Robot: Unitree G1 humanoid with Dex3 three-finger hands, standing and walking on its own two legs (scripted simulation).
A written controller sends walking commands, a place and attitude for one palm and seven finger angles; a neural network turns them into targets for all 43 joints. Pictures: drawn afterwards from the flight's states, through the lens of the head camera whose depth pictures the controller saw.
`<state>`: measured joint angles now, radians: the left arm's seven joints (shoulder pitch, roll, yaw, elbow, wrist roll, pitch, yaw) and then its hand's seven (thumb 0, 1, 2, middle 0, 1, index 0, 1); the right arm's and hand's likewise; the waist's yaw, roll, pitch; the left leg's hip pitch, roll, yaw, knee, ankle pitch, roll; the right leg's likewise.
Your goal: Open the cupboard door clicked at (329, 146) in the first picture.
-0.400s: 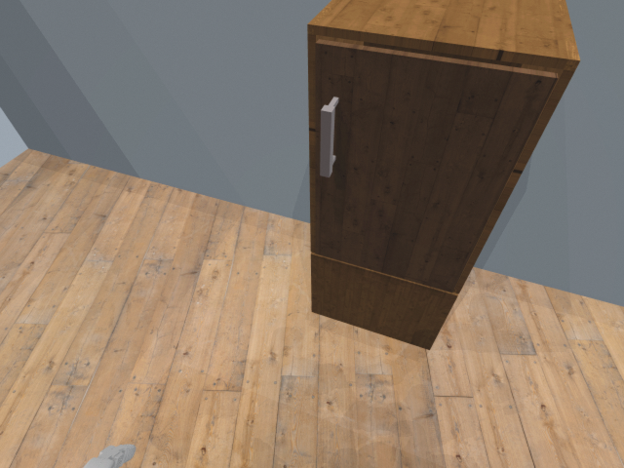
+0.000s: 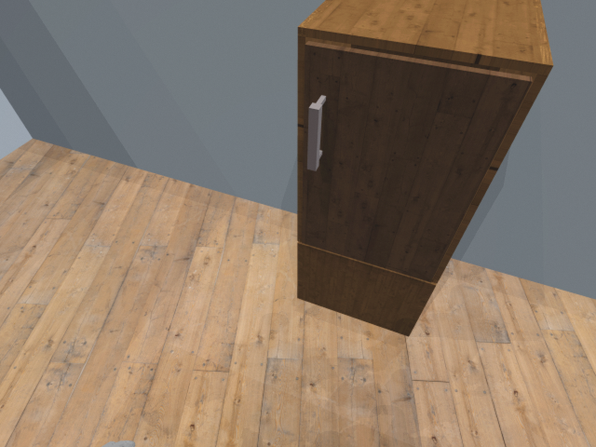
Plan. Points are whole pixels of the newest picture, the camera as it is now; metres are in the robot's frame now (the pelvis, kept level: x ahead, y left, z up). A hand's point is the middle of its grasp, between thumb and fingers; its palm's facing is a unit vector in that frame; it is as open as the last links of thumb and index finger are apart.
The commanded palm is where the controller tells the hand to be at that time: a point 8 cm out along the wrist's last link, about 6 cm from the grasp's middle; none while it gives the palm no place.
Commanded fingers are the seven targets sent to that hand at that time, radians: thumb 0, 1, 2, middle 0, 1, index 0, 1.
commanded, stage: stand and wait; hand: left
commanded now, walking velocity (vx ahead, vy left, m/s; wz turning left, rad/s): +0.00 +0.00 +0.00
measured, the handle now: (317, 133) +0.71 +0.00 +0.03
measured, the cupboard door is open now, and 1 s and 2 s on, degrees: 0 0 0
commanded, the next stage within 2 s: look at it before walking up in 0.42 s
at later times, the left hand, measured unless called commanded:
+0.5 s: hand out of the picture +0.07 +0.24 -0.15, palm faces -0.02 -0.94 -0.33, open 7.4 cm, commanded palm none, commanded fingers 0.00 0.90 0.90 -0.20 -0.30 -0.20 -0.30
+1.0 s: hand out of the picture +0.07 +0.24 -0.15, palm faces -0.02 -0.94 -0.33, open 7.4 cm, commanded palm none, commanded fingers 0.00 0.90 0.90 -0.20 -0.30 -0.20 -0.30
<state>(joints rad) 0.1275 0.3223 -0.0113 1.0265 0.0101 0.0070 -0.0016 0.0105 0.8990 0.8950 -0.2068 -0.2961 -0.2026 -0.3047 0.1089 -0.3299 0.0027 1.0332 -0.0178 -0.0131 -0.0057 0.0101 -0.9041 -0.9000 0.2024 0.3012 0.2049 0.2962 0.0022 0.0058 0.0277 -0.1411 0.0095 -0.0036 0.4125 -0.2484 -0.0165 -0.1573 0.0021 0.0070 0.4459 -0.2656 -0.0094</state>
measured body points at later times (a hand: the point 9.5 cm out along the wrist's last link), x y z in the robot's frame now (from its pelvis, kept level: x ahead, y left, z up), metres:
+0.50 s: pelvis -0.01 +0.00 +0.00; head +0.00 -0.01 +0.45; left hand +0.07 +0.29 -0.13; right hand +0.06 -0.30 -0.13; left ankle -0.02 +0.13 -0.74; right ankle -0.02 -0.11 -0.74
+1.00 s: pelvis -0.01 +0.00 +0.00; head +0.00 -0.01 +0.45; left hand +0.07 +0.29 -0.13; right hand +0.07 -0.30 -0.13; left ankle -0.02 +0.13 -0.74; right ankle -0.02 -0.11 -0.74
